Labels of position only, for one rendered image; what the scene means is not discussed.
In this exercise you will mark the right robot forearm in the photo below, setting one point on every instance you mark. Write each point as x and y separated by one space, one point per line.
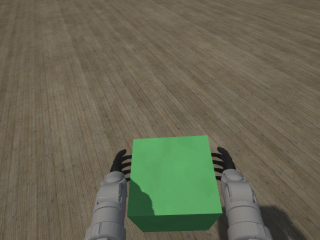
242 209

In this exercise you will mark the carton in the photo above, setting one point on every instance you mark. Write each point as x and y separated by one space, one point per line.
173 185

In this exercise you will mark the left robot hand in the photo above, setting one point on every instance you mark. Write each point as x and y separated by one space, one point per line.
117 166

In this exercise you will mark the right robot hand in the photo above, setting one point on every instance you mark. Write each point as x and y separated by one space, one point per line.
226 162

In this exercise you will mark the left robot forearm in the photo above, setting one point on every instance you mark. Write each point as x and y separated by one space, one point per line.
109 210

